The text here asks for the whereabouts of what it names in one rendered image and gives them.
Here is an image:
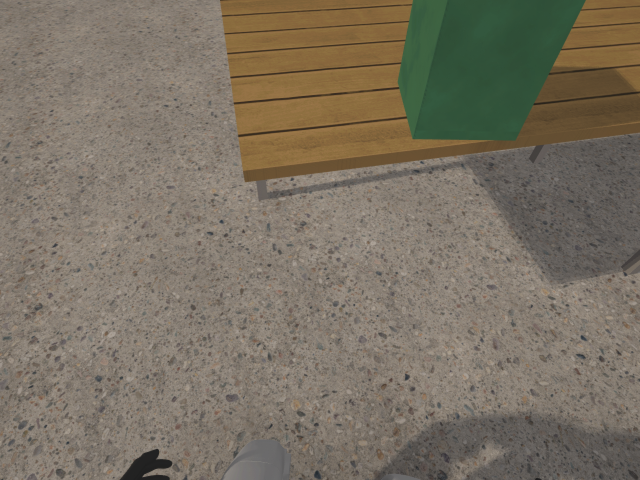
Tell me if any robot left thigh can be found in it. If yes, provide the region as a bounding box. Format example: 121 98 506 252
221 439 291 480

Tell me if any robot left hand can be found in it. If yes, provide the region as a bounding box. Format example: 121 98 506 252
120 449 172 480

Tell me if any carton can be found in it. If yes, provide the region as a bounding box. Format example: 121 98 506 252
398 0 586 141

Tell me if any table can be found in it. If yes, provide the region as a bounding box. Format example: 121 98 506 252
220 0 640 275

